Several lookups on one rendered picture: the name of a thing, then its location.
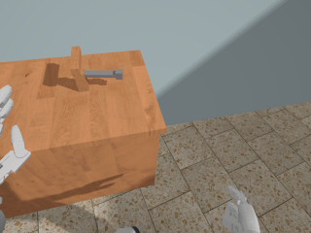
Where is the right robot hand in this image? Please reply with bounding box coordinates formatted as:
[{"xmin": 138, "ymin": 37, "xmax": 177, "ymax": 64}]
[{"xmin": 222, "ymin": 185, "xmax": 260, "ymax": 233}]

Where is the counter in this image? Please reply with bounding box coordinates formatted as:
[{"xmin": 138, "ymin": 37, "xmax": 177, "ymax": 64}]
[{"xmin": 0, "ymin": 46, "xmax": 167, "ymax": 218}]

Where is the left robot hand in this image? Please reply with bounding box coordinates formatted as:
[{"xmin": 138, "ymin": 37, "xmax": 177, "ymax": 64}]
[{"xmin": 0, "ymin": 84, "xmax": 31, "ymax": 184}]

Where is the tap lever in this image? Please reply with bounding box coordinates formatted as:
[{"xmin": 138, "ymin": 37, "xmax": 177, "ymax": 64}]
[{"xmin": 84, "ymin": 69, "xmax": 123, "ymax": 80}]

